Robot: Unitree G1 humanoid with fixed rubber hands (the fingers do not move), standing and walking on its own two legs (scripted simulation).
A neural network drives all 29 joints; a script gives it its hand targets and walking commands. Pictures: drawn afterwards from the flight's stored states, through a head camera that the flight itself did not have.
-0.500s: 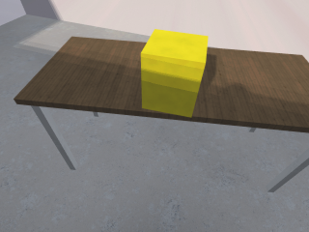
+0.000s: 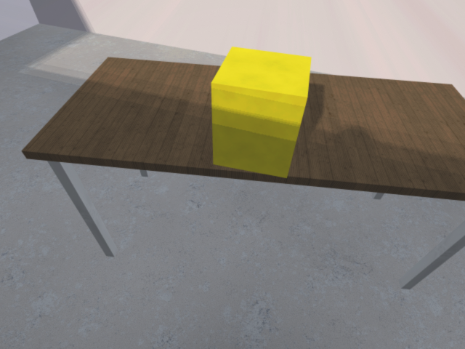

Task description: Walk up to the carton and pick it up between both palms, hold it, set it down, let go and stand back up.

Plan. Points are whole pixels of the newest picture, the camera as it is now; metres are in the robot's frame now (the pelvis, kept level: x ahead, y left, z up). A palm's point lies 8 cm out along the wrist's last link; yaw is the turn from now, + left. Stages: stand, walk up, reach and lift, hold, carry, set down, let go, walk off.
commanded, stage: walk up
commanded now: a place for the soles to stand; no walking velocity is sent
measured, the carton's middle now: (259, 113) +0.70 -0.06 +0.04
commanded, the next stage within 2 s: none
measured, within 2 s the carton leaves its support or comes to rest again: neither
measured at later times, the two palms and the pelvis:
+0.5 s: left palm out of the picture +0.06 +0.22 -0.11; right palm out of the picture +0.08 -0.28 -0.15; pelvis +0.10 -0.02 +0.00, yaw -13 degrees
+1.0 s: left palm (122, 220) +0.45 +0.28 -0.12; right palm (328, 306) +0.26 -0.20 -0.12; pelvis +0.32 +0.05 +0.00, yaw -18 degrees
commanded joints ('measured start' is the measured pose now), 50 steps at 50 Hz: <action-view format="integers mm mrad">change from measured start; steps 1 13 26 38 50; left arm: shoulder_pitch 175 401 310 460 203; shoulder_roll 145 75 135 80 70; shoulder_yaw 29 43 26 0 -1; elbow -27 -68 -157 -208 -259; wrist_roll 26 29 9 38 25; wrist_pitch -26 -57 -103 -71 -28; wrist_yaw -8 -37 -1 -14 -3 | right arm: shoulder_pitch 97 -71 -24 267 11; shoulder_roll -202 -207 -165 -327 -169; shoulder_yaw -37 -2 35 -42 11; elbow -47 -69 -145 -103 -201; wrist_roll -58 -37 -51 -65 -10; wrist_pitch -23 2 8 -29 -25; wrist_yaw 11 26 65 33 20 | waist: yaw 21 140 -1 -57 41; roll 48 19 -147 285 51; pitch -73 84 114 -197 60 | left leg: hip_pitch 61 -504 -426 401 -133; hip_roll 46 108 67 289 222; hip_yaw -57 45 42 -307 46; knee -29 70 549 78 -138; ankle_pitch -473 -680 99 74 508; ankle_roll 46 63 -57 87 120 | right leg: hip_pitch -38 351 69 -204 -154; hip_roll -56 6 -140 49 -2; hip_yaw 149 62 174 47 -10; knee -49 77 -175 676 573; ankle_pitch -451 -216 433 -260 -37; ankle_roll -83 -68 -101 -21 -3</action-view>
